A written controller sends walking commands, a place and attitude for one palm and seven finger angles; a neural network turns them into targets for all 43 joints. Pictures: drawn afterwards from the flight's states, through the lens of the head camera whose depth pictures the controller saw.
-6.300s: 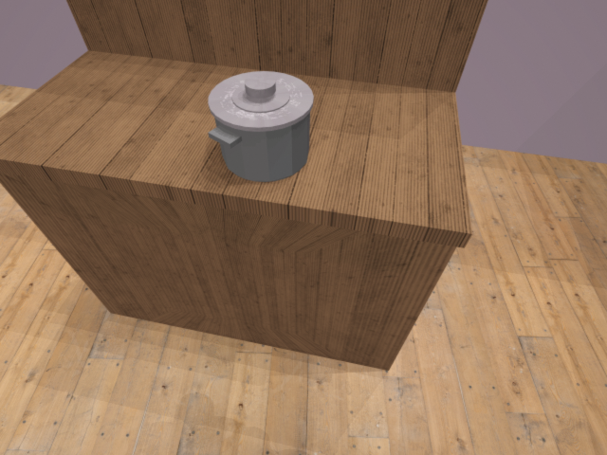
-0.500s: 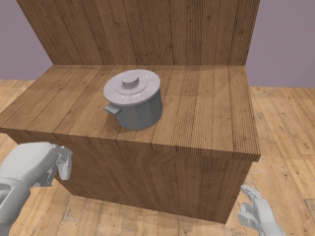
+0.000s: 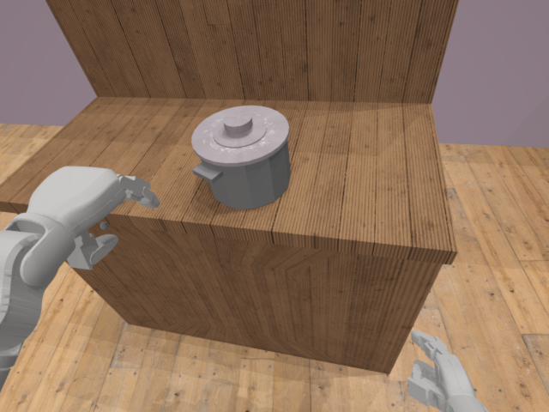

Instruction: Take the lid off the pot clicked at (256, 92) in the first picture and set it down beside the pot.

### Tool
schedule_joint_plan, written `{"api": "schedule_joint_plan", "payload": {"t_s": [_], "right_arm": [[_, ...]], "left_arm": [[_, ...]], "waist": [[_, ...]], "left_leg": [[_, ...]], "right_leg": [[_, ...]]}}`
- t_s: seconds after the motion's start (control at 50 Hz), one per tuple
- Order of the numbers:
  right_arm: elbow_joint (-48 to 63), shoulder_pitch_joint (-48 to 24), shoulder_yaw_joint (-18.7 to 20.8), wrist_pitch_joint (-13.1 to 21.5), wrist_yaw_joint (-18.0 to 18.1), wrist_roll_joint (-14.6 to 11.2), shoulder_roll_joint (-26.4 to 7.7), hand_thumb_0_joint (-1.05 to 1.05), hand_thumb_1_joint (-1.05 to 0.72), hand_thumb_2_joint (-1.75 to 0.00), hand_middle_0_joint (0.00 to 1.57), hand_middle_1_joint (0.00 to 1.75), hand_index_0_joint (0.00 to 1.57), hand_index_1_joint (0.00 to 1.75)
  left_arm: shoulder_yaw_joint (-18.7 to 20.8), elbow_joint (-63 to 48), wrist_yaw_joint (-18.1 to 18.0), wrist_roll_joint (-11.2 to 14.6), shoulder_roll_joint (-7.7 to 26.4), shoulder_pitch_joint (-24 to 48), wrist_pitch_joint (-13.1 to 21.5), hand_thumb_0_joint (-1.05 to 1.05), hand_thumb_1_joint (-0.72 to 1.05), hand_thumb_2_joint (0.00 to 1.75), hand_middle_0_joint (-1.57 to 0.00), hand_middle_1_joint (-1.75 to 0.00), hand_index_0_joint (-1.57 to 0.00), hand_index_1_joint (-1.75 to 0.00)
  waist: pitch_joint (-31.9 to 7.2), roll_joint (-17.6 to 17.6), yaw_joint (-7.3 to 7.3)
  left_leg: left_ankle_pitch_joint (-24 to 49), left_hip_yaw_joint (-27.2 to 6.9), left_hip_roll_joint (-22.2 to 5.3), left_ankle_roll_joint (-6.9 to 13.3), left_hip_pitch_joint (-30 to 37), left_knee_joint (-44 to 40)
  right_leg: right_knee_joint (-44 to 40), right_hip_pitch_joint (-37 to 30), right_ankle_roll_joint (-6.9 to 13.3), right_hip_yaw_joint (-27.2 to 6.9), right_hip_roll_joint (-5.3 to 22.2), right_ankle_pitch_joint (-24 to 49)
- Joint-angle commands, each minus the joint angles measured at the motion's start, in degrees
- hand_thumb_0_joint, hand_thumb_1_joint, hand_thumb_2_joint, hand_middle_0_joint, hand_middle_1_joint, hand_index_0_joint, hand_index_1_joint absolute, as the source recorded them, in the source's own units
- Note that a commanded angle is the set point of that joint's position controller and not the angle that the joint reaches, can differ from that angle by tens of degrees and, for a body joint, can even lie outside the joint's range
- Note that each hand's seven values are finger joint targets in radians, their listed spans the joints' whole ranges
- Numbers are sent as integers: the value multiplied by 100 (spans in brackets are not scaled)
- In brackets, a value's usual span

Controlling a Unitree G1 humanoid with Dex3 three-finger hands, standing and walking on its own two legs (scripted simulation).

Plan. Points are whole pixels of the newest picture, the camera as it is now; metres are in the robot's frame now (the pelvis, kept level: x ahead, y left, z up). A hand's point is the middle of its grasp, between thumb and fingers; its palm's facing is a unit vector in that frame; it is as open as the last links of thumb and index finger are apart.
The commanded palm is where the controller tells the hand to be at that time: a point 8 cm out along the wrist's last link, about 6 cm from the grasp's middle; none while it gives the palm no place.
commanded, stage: reach forward and open the fingers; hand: left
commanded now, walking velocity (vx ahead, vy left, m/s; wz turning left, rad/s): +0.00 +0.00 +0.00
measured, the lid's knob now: (238, 122) +0.57 +0.14 +0.14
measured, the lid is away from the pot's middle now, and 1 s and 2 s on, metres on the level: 0.00 0.00 0.00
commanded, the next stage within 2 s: move the open hand above the knob in 0.22 s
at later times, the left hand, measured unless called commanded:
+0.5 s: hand (118, 179) +0.33 +0.24 +0.21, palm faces -0.06 +0.03 -1.00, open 9.9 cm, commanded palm +0.31 +0.23 +0.27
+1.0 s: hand (163, 147) +0.40 +0.20 +0.21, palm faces -0.14 +0.01 -0.99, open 9.9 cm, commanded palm +0.38 +0.20 +0.27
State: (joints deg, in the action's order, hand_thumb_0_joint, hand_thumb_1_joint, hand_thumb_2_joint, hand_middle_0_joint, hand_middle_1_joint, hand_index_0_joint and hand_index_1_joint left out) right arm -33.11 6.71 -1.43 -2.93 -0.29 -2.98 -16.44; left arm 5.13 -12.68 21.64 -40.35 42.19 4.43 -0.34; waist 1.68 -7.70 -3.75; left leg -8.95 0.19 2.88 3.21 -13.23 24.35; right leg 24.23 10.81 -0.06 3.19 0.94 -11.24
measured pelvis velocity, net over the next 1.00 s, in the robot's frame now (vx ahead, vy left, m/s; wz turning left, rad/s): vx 0.02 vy -0.01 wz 0.00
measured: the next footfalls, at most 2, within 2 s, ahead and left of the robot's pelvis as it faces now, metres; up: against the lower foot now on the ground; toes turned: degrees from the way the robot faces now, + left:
none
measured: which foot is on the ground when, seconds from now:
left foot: down 0.00-1.00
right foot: down 0.00-1.00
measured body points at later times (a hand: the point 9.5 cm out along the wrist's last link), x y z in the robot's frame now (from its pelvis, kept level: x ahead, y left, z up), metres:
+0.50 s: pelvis +0.00 +0.00 +0.00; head +0.01 -0.05 +0.45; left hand +0.33 +0.23 +0.26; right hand +0.22 -0.21 -0.10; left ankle +0.05 +0.08 -0.74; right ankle +0.02 -0.12 -0.74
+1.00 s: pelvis +0.02 -0.01 +0.00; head +0.03 -0.06 +0.44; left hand +0.40 +0.20 +0.26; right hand +0.22 -0.25 -0.11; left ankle +0.05 +0.08 -0.74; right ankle +0.02 -0.12 -0.74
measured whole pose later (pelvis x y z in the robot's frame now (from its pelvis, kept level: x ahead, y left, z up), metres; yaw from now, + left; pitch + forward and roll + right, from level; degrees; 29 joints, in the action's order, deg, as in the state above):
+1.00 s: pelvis +0.02 -0.01 +0.00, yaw +0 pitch +0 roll +0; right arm -33.1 6.6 -1.3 -6.6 -1.5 -4.4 -17.8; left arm -6.1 8.8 29.5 -45.4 38.2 35.1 -9.9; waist 0.5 -6.9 -0.8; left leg -11.2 -0.1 3.1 2.7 -14.8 25.8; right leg 27.4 13.1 0.6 3.3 1.1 -14.5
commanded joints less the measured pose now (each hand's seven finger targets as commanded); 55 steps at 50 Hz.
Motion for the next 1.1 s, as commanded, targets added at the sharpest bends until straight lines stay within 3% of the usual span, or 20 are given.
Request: {"api": "schedule_joint_plan", "payload": {"t_s": [0.0,0.02,0.08,0.3,0.36,0.38,0.4,0.48,0.54,0.6,0.64,0.68,0.7,0.76,0.8,0.88,0.9,0.96,1.0,1.08], "right_arm": [[1026,-1077,182,319,-8,7,-577,0,-90,-90,20,30,20,30],[1102,-1045,186,292,0,-23,-574,0,-90,-90,20,30,20,30],[1190,-1078,202,358,-31,-70,-609,0,-90,-90,20,30,20,30],[1055,-1035,146,289,-17,-49,-612,0,-90,-90,20,30,20,30],[1045,-986,165,275,-20,-74,-595,0,-90,-90,20,30,20,30],[1082,-920,198,300,-45,-115,-650,0,-90,-90,20,30,20,30],[1036,-1023,156,241,-55,-77,-630,0,-90,-90,20,30,20,30],[1039,-972,166,251,-57,-108,-643,0,-90,-90,20,30,20,30],[980,-974,158,154,-47,-64,-629,0,-90,-90,20,30,20,30],[988,-1033,130,111,-100,-87,-606,0,-90,-90,20,30,20,30],[1003,-1018,150,63,-94,-104,-617,0,-90,-90,20,30,20,30],[1027,-924,179,69,-106,-129,-677,0,-90,-90,20,30,20,30],[1026,-1018,144,50,-122,-101,-618,0,-90,-90,20,30,20,30],[952,-918,160,-17,-83,-91,-657,0,-90,-90,20,30,20,30],[959,-936,151,-40,-96,-105,-652,0,-90,-90,20,30,20,30],[1054,-890,213,-17,-123,-146,-676,0,-90,-90,20,30,20,30],[1013,-935,181,-65,-134,-125,-628,0,-90,-90,20,30,20,30],[908,-841,186,-149,-74,-165,-676,0,-90,-90,20,30,20,30],[905,-781,188,-144,-64,-162,-688,0,-90,-90,20,30,20,30],[886,-712,247,-69,-59,-165,-681,0,-90,-90,20,30,20,30]], "left_arm": [[1141,-517,-131,-123,1719,1867,-181,0,-32,152,-85,-8,-85,-8],[1033,-492,-104,-48,1562,1892,-204,0,-32,152,-85,-8,-85,-8],[940,-583,-83,-25,1441,2031,-217,0,-32,153,-86,-8,-86,-8],[850,-138,205,-221,1750,3283,-370,0,-33,156,-86,-8,-86,-8],[347,136,204,-245,1200,3366,-483,0,-33,156,-86,-8,-86,-8],[467,201,176,-220,1215,3172,-492,0,-33,156,-86,-8,-86,-8],[571,-19,251,-348,1571,3676,-512,0,-33,156,-86,-8,-86,-8],[353,119,202,-323,1303,3989,-567,0,-33,156,-86,-8,-86,-8],[447,483,272,-443,1522,4124,-694,0,-33,156,-86,-8,-86,-8],[189,489,342,-496,1322,4487,-747,0,-33,156,-86,-8,-86,-8],[9,720,374,-470,1128,4497,-806,0,-33,156,-86,-8,-86,-8],[47,717,346,-435,1126,4544,-794,0,-33,156,-86,-8,-86,-8],[131,507,401,-574,1391,4905,-824,0,-33,156,-86,-8,-86,-8],[159,1058,431,-602,1430,4970,-924,0,-33,156,-86,-8,-86,-8],[170,1171,485,-651,1496,5128,-955,0,-33,156,-86,-8,-86,-8],[-156,1006,552,-460,1000,5042,-915,0,-33,156,-86,-8,-86,-8],[-76,1036,600,-586,1242,5210,-963,0,-33,156,-86,-8,-86,-8],[-345,1661,620,-630,1068,5643,-1032,0,-33,156,-86,-8,-86,-8],[-251,1712,602,-702,1303,5951,-1020,0,-33,156,-86,-8,-86,-8],[-617,1432,556,-577,886,6608,-918,0,-33,156,-86,-8,-86,-8]], "waist": [[-1407,224,-43],[-1156,450,-26],[-1240,223,35],[-1621,292,40],[-1314,390,92],[-1406,415,139],[-1720,396,76],[-1626,200,190],[-1690,505,89],[-1916,453,138],[-1603,604,174],[-1794,524,225],[-2166,474,134],[-1880,650,179],[-2034,655,177],[-2106,574,276],[-2231,580,218],[-1687,798,347],[-1982,727,331],[-2453,305,449]], "left_leg": [[50,-395,-125,-90,638,-513],[16,-386,-149,-89,532,-515],[0,-393,-102,-68,646,-374],[250,-410,-113,-75,723,-424],[133,-424,-119,-81,663,-399],[322,-370,-69,-46,757,-218],[360,-359,-78,-59,769,-368],[597,-399,-52,-60,878,-168],[567,-333,-44,-52,692,-248],[837,-312,-21,-57,793,-212],[586,-295,-34,-51,657,-210],[755,-305,7,-22,789,-63],[973,-291,14,-25,860,-145],[829,-254,13,-13,685,-122],[980,-213,48,-6,654,-92],[1295,-245,100,48,862,122],[1253,-196,70,29,838,26],[739,-192,63,24,571,-52],[732,-197,89,35,618,-39],[1302,-355,131,65,1146,148]], "right_leg": [[-366,-20,92,-33,-153,-196],[-385,28,69,-9,-157,-227],[-317,133,109,-42,-199,-243],[-261,54,116,-4,-140,-25],[-262,254,113,15,-141,-99],[-265,249,146,-28,-184,29],[-258,35,131,-25,-138,96],[-176,155,171,-40,-163,247],[-181,-11,150,-58,-109,329],[-106,-83,167,-44,-102,584],[-140,74,143,-42,-90,423],[-92,27,178,-59,-122,574],[-52,-208,176,-86,-85,756],[-81,-119,150,-95,-65,779],[-41,-271,157,-127,-53,990],[22,-221,167,-118,-60,1351],[16,-310,141,-142,-40,1315],[-74,-13,115,-92,-56,952],[-44,-156,131,-132,-53,941],[83,-117,196,-110,-92,1291]]}}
